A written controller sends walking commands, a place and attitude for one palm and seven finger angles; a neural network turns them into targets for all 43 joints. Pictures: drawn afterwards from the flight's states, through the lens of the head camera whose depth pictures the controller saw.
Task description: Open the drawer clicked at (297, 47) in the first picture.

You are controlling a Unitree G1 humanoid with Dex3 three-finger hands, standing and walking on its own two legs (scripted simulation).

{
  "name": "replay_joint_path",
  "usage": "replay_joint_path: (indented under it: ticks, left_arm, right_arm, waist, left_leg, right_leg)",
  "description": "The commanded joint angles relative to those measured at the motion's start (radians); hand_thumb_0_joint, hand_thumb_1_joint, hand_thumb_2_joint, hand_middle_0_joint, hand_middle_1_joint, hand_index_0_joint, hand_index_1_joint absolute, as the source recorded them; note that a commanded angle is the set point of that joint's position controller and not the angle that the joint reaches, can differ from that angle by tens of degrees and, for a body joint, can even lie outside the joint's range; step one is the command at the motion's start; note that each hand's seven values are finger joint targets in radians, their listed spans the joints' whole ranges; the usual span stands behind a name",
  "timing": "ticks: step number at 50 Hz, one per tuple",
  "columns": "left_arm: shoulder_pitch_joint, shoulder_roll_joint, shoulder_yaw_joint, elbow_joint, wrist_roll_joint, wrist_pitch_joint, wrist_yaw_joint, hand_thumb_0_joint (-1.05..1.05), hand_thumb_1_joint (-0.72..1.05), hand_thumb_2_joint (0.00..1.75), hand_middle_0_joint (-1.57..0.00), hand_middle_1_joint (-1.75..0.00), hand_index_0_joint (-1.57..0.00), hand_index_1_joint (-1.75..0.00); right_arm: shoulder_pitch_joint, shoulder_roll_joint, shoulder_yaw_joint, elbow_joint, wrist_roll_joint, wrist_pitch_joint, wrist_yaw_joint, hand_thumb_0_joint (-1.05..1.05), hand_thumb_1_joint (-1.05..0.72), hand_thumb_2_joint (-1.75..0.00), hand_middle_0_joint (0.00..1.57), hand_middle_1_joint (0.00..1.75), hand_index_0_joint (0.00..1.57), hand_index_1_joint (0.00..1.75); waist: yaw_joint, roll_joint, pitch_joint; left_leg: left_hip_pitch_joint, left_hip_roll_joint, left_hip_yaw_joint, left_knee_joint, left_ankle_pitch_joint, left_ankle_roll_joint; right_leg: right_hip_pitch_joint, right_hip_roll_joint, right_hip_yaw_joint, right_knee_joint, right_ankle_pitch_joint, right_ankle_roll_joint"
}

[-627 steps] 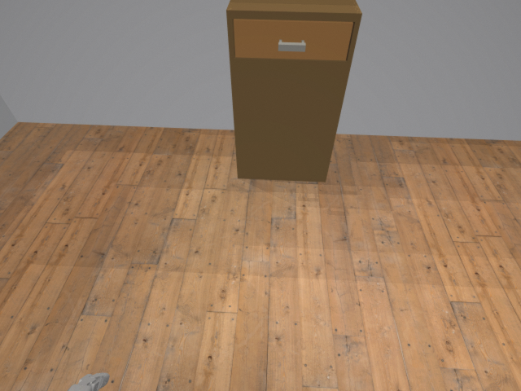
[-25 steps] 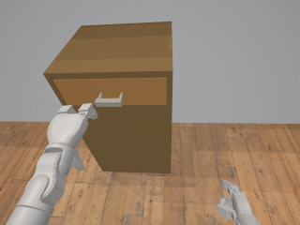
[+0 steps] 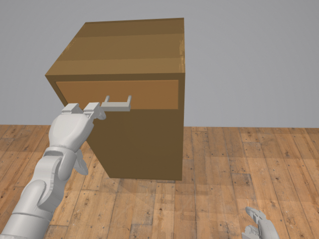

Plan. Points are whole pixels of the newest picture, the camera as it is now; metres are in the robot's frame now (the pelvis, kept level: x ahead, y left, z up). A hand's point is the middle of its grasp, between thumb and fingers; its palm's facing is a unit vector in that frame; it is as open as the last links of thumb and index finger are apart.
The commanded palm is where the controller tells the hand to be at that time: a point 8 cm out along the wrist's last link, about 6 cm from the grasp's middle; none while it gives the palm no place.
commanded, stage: move the hooked fingers above the handle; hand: left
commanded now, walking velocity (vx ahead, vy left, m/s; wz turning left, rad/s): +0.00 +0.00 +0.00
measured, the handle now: (117, 102) +0.55 +0.25 -0.01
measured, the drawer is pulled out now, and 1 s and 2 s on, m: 0.00 0.00 0.00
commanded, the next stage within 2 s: none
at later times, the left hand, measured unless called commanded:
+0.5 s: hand (90, 126) +0.35 +0.24 +0.09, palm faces +0.06 -0.04 -1.00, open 13.8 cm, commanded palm +0.33 +0.25 +0.14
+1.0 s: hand (97, 113) +0.41 +0.25 +0.07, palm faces +0.03 +0.01 -1.00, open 13.8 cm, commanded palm +0.39 +0.25 +0.12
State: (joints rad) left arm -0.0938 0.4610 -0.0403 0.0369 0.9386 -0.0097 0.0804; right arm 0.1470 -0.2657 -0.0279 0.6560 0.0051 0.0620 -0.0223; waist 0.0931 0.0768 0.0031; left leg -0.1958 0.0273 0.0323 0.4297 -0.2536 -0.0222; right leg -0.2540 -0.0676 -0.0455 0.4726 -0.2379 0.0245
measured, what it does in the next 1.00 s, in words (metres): stands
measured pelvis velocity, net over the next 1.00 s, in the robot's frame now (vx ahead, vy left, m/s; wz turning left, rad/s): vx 0.00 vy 0.00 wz -0.02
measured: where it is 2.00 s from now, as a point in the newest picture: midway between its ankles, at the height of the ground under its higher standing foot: outside the picture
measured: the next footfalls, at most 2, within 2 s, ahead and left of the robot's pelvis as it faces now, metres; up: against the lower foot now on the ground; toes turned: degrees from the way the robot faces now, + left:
none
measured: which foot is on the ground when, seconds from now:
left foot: down 0.00-1.00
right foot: down 0.00-1.00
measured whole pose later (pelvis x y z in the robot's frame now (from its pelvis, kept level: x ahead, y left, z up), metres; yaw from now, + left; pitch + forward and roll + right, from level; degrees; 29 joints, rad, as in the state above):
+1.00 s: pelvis +0.00 +0.00 -0.01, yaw -1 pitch +8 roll +1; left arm -0.55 0.48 -0.03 0.67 1.04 -0.02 0.19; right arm 0.24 -0.26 -0.06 0.70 0.02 0.06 -0.03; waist 0.01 0.06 -0.05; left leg -0.36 0.03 0.05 0.51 -0.28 -0.02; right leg -0.42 -0.06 -0.02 0.54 -0.25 0.02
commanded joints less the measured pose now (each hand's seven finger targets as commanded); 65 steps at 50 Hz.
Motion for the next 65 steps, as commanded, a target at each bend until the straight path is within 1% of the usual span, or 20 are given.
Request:
replay_joint_path:
  ticks: [1, 6, 10, 15, 20, 22, 25, 27, 30, 33, 38, 40, 43, 49, 53, 54, 56, 59, 61, 65]
  left_arm:
    - [-0.323, 0.211, 0.134, -0.156, 0.010, 0.048, 0.071, 0.00, -0.50, 0.30, -0.30, -1.20, -0.30, -1.20]
    - [-0.310, 0.190, 0.079, -0.108, 0.001, 0.097, 0.012, 0.00, -0.50, 0.30, -0.30, -1.20, -0.30, -1.20]
    - [-0.433, 0.164, 0.024, -0.064, 0.008, 0.073, -0.021, 0.00, -0.50, 0.30, -0.30, -1.20, -0.30, -1.20]
    - [-0.546, 0.246, 0.099, -0.007, 0.035, 0.005, 0.015, 0.00, -0.50, 0.30, -0.30, -1.20, -0.30, -1.20]
    - [-0.573, 0.261, 0.140, 0.089, 0.043, -0.012, 0.070, 0.00, -0.50, 0.30, -0.30, -1.20, -0.30, -1.20]
    - [-0.585, 0.217, 0.095, 0.118, 0.042, 0.003, 0.077, 0.00, -0.50, 0.30, -0.30, -1.20, -0.30, -1.20]
    - [-0.596, 0.231, 0.095, 0.212, 0.047, 0.028, 0.067, 0.00, -0.50, 0.30, -0.30, -1.20, -0.30, -1.20]
    - [-0.628, 0.223, 0.069, 0.213, 0.049, 0.032, 0.052, 0.00, -0.50, 0.30, -0.30, -1.20, -0.30, -1.20]
    - [-0.649, 0.216, 0.055, 0.203, 0.042, 0.012, 0.031, 0.00, -0.50, 0.30, -0.30, -1.20, -0.30, -1.20]
    - [-0.713, 0.203, 0.039, 0.200, 0.036, -0.027, 0.028, 0.00, -0.50, 0.30, -0.30, -1.20, -0.30, -1.20]
    - [-0.738, 0.291, 0.140, 0.268, 0.058, -0.073, 0.088, 0.00, -0.50, 0.30, -0.30, -1.20, -0.30, -1.20]
    - [-0.779, 0.272, 0.128, 0.301, 0.071, -0.071, 0.120, 0.00, -0.50, 0.30, -0.30, -1.20, -0.30, -1.20]
    - [-0.767, 0.317, 0.175, 0.382, 0.087, -0.042, 0.155, 0.00, -0.50, 0.30, -0.30, -1.20, -0.30, -1.20]
    - [-0.830, 0.275, 0.099, 0.492, 0.097, 0.006, 0.135, 0.00, -0.50, 0.30, -0.30, -1.20, -0.30, -1.20]
    - [-0.930, 0.235, 0.040, 0.535, 0.080, -0.028, 0.086, 0.00, -0.50, 0.30, -0.30, -1.20, -0.30, -1.20]
    - [-0.951, 0.269, 0.062, 0.549, 0.083, -0.045, 0.080, 0.00, -0.50, 0.30, -0.30, -1.20, -0.30, -1.20]
    - [-1.015, 0.260, 0.044, 0.551, 0.091, -0.082, 0.077, 0.00, -0.50, 0.30, -0.30, -1.20, -0.30, -1.20]
    - [-1.061, 0.324, 0.104, 0.553, 0.109, -0.138, 0.109, 0.00, -0.50, 0.30, -0.30, -1.20, -0.30, -1.20]
    - [-1.069, 0.316, 0.112, 0.575, 0.117, -0.154, 0.143, 0.00, -0.50, 0.30, -0.30, -1.20, -0.30, -1.20]
    - [-1.054, 0.374, 0.175, 0.689, 0.138, -0.113, 0.216, 0.00, -0.50, 0.30, -0.30, -1.20, -0.30, -1.20]
  right_arm:
    - [-0.136, -0.089, -0.026, -0.144, 0.008, -0.049, -0.001, 0.00, -0.90, -0.90, 0.20, 0.30, 0.20, 0.30]
    - [-0.152, -0.097, -0.017, -0.149, 0.011, -0.037, -0.009, 0.00, -0.90, -0.90, 0.20, 0.30, 0.20, 0.30]
    - [-0.135, -0.094, -0.011, -0.143, 0.010, -0.037, -0.020, 0.00, -0.90, -0.90, 0.20, 0.30, 0.20, 0.30]
    - [-0.098, -0.089, -0.015, -0.123, 0.003, -0.047, -0.032, 0.00, -0.90, -0.90, 0.20, 0.30, 0.20, 0.30]
    - [-0.067, -0.088, -0.027, -0.105, 0.007, -0.055, -0.032, 0.00, -0.90, -0.90, 0.20, 0.30, 0.20, 0.30]
    - [-0.066, -0.089, -0.028, -0.108, 0.010, -0.054, -0.028, 0.00, -0.90, -0.90, 0.20, 0.30, 0.20, 0.30]
    - [-0.046, -0.105, -0.033, -0.100, 0.016, -0.050, -0.028, 0.00, -0.90, -0.90, 0.20, 0.30, 0.20, 0.30]
    - [-0.035, -0.112, -0.038, -0.105, 0.015, -0.049, -0.030, 0.00, -0.90, -0.90, 0.20, 0.30, 0.20, 0.30]
    - [-0.011, -0.116, -0.048, -0.112, 0.014, -0.045, -0.031, 0.00, -0.90, -0.90, 0.20, 0.30, 0.20, 0.30]
    - [0.015, -0.121, -0.055, -0.109, 0.011, -0.046, -0.033, 0.00, -0.90, -0.90, 0.20, 0.30, 0.20, 0.30]
    - [0.058, -0.123, -0.065, -0.085, 0.010, -0.044, -0.031, 0.00, -0.90, -0.90, 0.20, 0.30, 0.20, 0.30]
    - [0.069, -0.115, -0.067, -0.074, 0.011, -0.044, -0.025, 0.00, -0.90, -0.90, 0.20, 0.30, 0.20, 0.30]
    - [0.078, -0.121, -0.069, -0.068, 0.009, -0.039, -0.018, 0.00, -0.90, -0.90, 0.20, 0.30, 0.20, 0.30]
    - [0.099, -0.132, -0.074, -0.068, 0.015, -0.033, -0.018, 0.00, -0.90, -0.90, 0.20, 0.30, 0.20, 0.30]
    - [0.124, -0.140, -0.076, -0.062, 0.015, -0.031, -0.030, 0.00, -0.90, -0.90, 0.20, 0.30, 0.20, 0.30]
    - [0.131, -0.142, -0.077, -0.058, 0.015, -0.030, -0.034, 0.00, -0.90, -0.90, 0.20, 0.30, 0.20, 0.30]
    - [0.152, -0.137, -0.077, -0.053, 0.010, -0.029, -0.039, 0.00, -0.90, -0.90, 0.20, 0.30, 0.20, 0.30]
    - [0.181, -0.135, -0.083, -0.044, 0.003, -0.030, -0.038, 0.00, -0.90, -0.90, 0.20, 0.30, 0.20, 0.30]
    - [0.195, -0.129, -0.085, -0.038, -0.001, -0.030, -0.030, 0.00, -0.90, -0.90, 0.20, 0.30, 0.20, 0.30]
    - [0.219, -0.136, -0.088, -0.024, -0.006, -0.028, -0.012, 0.00, -0.90, -0.90, 0.20, 0.30, 0.20, 0.30]
  waist:
    - [-0.005, -0.032, -0.254]
    - [-0.015, -0.089, -0.244]
    - [-0.042, -0.096, -0.195]
    - [-0.031, -0.056, -0.260]
    - [-0.020, -0.037, -0.309]
    - [-0.029, -0.031, -0.306]
    - [-0.041, -0.074, -0.278]
    - [-0.049, -0.077, -0.310]
    - [-0.057, -0.085, -0.353]
    - [-0.078, -0.084, -0.343]
    - [-0.059, -0.055, -0.361]
    - [-0.063, -0.045, -0.368]
    - [-0.053, -0.048, -0.390]
    - [-0.090, -0.089, -0.417]
    - [-0.138, -0.126, -0.361]
    - [-0.135, -0.109, -0.361]
    - [-0.147, -0.101, -0.380]
    - [-0.137, -0.046, -0.422]
    - [-0.133, -0.027, -0.436]
    - [-0.123, -0.037, -0.454]
  left_leg:
    - [0.022, -0.055, 0.025, -0.047, 0.294, 0.031]
    - [0.017, -0.058, 0.028, -0.059, 0.269, 0.038]
    - [0.018, -0.057, 0.019, -0.063, 0.207, 0.039]
    - [0.024, -0.063, 0.013, -0.047, 0.220, 0.038]
    - [0.001, -0.060, 0.022, -0.032, 0.282, 0.033]
    - [-0.003, -0.059, 0.027, -0.028, 0.287, 0.032]
    - [-0.035, -0.056, 0.031, -0.030, 0.264, 0.035]
    - [-0.025, -0.058, 0.035, -0.022, 0.270, 0.040]
    - [-0.012, -0.059, 0.030, -0.003, 0.296, 0.047]
    - [-0.012, -0.058, 0.019, 0.010, 0.292, 0.049]
    - [-0.049, -0.059, 0.015, 0.026, 0.328, 0.043]
    - [-0.055, -0.058, 0.018, 0.034, 0.337, 0.041]
    - [-0.087, -0.062, 0.028, 0.042, 0.341, 0.039]
    - [-0.095, -0.057, 0.040, 0.057, 0.320, 0.052]
    - [-0.103, -0.057, 0.033, 0.067, 0.255, 0.062]
    - [-0.106, -0.058, 0.032, 0.070, 0.236, 0.062]
    - [-0.105, -0.062, 0.027, 0.084, 0.223, 0.064]
    - [-0.113, -0.062, 0.018, 0.104, 0.258, 0.058]
    - [-0.122, -0.061, 0.017, 0.118, 0.295, 0.054]
    - [-0.190, -0.060, 0.023, 0.137, 0.313, 0.048]
  right_leg:
    - [0.147, 0.067, -0.012, -0.040, 0.229, -0.054]
    - [0.159, 0.070, -0.013, -0.052, 0.218, -0.049]
    - [0.103, 0.074, -0.016, -0.067, 0.146, -0.048]
    - [0.111, 0.075, -0.009, -0.051, 0.152, -0.055]
    - [0.133, 0.073, -0.009, -0.027, 0.213, -0.058]
    - [0.121, 0.072, -0.009, -0.025, 0.226, -0.057]
    - [0.110, 0.074, -0.010, -0.028, 0.214, -0.055]
    - [0.112, 0.072, -0.005, -0.025, 0.230, -0.054]
    - [0.113, 0.074, -0.004, -0.010, 0.257, -0.053]
    - [0.077, 0.079, -0.006, -0.004, 0.245, -0.053]
    - [0.075, 0.082, -0.006, 0.026, 0.264, -0.060]
    - [0.060, 0.080, -0.006, 0.036, 0.276, -0.060]
    - [0.085, 0.082, -0.004, 0.045, 0.295, -0.060]
    - [0.070, 0.082, 0.001, 0.049, 0.314, -0.052]
    - [0.013, 0.081, 0.001, 0.033, 0.264, -0.046]
    - [-0.003, 0.080, 0.006, 0.036, 0.245, -0.045]
    - [-0.024, 0.079, 0.011, 0.042, 0.233, -0.045]
    - [-0.034, 0.081, 0.015, 0.070, 0.246, -0.052]
    - [-0.047, 0.084, 0.010, 0.089, 0.271, -0.056]
    - [-0.048, 0.087, 0.005, 0.117, 0.297, -0.056]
